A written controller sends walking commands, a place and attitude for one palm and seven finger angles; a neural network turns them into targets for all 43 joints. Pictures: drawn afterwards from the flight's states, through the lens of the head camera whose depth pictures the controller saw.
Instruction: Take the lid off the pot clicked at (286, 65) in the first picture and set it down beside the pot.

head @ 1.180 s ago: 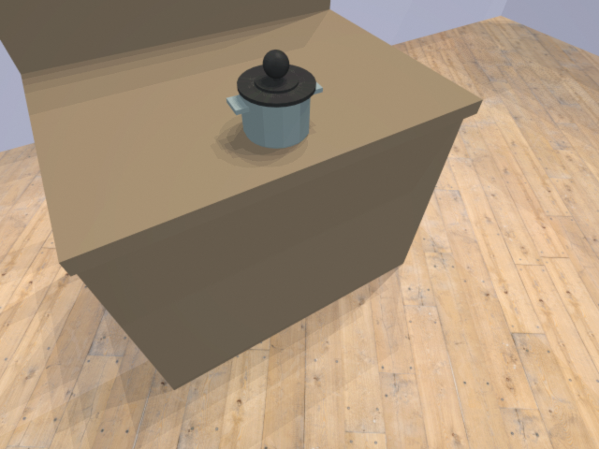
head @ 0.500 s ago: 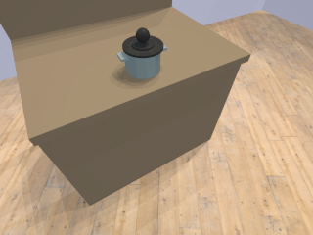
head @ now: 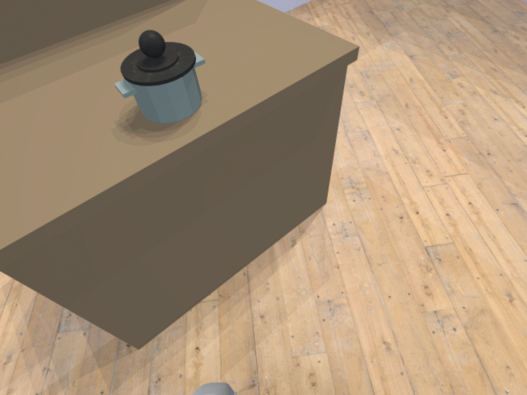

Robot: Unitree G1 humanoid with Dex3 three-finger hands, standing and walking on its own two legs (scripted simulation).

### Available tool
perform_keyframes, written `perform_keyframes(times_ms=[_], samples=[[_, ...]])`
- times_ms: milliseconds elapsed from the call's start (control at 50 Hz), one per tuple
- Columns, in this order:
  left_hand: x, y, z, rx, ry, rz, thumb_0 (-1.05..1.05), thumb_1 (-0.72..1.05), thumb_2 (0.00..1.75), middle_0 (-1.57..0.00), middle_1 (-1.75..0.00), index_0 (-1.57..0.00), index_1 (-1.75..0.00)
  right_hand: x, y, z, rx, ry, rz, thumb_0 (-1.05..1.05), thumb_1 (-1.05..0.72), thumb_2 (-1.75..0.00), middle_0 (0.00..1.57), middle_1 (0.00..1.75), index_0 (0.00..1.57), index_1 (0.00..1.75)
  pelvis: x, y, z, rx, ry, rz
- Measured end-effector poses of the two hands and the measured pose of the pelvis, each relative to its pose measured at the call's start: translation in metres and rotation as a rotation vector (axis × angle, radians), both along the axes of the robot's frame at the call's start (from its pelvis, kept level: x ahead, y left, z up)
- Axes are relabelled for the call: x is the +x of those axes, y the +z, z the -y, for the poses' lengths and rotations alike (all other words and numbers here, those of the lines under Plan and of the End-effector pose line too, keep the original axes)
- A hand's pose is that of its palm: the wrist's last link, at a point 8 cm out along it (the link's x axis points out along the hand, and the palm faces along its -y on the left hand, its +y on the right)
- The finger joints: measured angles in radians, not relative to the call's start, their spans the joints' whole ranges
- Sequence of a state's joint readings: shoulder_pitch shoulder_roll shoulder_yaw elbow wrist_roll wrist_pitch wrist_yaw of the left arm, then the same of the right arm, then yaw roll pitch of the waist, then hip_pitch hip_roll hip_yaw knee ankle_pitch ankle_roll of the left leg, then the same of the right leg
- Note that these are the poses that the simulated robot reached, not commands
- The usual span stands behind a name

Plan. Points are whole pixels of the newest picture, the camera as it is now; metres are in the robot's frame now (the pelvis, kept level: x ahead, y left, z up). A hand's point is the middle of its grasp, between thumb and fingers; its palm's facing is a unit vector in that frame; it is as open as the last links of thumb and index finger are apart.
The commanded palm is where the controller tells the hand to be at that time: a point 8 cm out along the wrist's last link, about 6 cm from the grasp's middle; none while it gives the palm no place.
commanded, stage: walk to a spot facing it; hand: left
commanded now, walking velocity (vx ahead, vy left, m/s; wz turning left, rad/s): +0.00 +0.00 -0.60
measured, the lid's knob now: (152, 44) +0.71 +0.28 +0.16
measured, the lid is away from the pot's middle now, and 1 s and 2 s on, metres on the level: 0.00 0.00 0.00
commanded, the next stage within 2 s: none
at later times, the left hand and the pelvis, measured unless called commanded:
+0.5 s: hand out of the picture +0.10 +0.21 -0.15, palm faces -0.19 -0.95 -0.26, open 7.4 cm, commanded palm none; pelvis +0.02 +0.02 +0.02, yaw -18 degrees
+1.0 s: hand (198, 332) +0.23 +0.16 -0.15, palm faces -0.60 -0.77 -0.21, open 7.4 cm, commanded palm none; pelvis +0.03 +0.05 +0.02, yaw -37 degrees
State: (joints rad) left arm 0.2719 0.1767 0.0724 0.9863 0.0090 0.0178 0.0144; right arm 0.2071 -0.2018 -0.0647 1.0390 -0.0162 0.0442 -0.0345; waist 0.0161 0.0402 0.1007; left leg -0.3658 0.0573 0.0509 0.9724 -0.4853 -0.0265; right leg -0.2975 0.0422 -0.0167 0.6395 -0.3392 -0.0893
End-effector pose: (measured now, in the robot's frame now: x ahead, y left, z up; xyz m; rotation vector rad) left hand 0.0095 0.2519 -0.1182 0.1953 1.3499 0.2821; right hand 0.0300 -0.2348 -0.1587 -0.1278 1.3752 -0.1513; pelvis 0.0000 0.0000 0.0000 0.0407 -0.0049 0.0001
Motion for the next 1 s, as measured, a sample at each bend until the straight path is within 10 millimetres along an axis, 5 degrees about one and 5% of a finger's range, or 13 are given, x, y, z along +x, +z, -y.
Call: perform_keyframes(times_ms=[260, 540, 640, 780, 880, 1000], samples=[[0.047, 0.015, 0.024, -0.033, -0.149, 0.023, 0.00, 0.90, 0.90, -0.20, -0.30, -0.20, -0.30, 0.062, 0.037, 0.040, -0.065, -0.093, 0.226, 0.00, -0.91, -0.90, 0.20, 0.30, 0.19, 0.30, 0.008, 0.017, 0.010, 0.004, -0.165, -0.021], [0.111, 0.003, -0.018, -0.041, -0.328, 0.036, 0.00, 0.90, 0.90, -0.20, -0.30, -0.20, -0.30, 0.064, 0.061, 0.009, -0.117, -0.217, 0.322, 0.01, -0.91, -0.90, 0.20, 0.30, 0.20, 0.30, 0.023, 0.015, -0.028, -0.026, -0.337, -0.037], [0.152, -0.011, -0.038, -0.050, -0.404, 0.064, 0.00, 0.90, 0.90, -0.20, -0.30, -0.20, -0.30, 0.037, 0.061, -0.013, -0.162, -0.273, 0.309, 0.00, -0.91, -0.90, 0.20, 0.30, 0.20, 0.30, 0.029, 0.007, -0.051, -0.034, -0.385, -0.039], [0.204, -0.002, -0.035, -0.075, -0.545, 0.105, 0.00, 0.91, 0.90, -0.20, -0.30, -0.20, -0.29, -0.033, 0.066, -0.046, -0.167, -0.373, 0.178, 0.01, -0.91, -0.90, 0.20, 0.30, 0.20, 0.30, 0.033, 0.017, -0.065, -0.057, -0.490, -0.023], [0.227, -0.001, -0.010, -0.099, -0.644, 0.091, 0.00, 0.91, 0.90, -0.19, -0.30, -0.20, -0.29, -0.082, 0.063, -0.065, -0.154, -0.488, 0.106, 0.01, -0.91, -0.90, 0.20, 0.30, 0.20, 0.30, 0.034, 0.018, -0.065, -0.058, -0.564, -0.028], [0.250, 0.000, 0.051, -0.133, -0.790, 0.101, 0.00, 0.91, 0.90, -0.19, -0.30, -0.20, -0.29, -0.145, 0.053, -0.082, -0.118, -0.631, 0.018, 0.01, -0.90, -0.90, 0.20, 0.30, 0.20, 0.30, 0.027, 0.016, -0.052, -0.047, -0.652, -0.035]])
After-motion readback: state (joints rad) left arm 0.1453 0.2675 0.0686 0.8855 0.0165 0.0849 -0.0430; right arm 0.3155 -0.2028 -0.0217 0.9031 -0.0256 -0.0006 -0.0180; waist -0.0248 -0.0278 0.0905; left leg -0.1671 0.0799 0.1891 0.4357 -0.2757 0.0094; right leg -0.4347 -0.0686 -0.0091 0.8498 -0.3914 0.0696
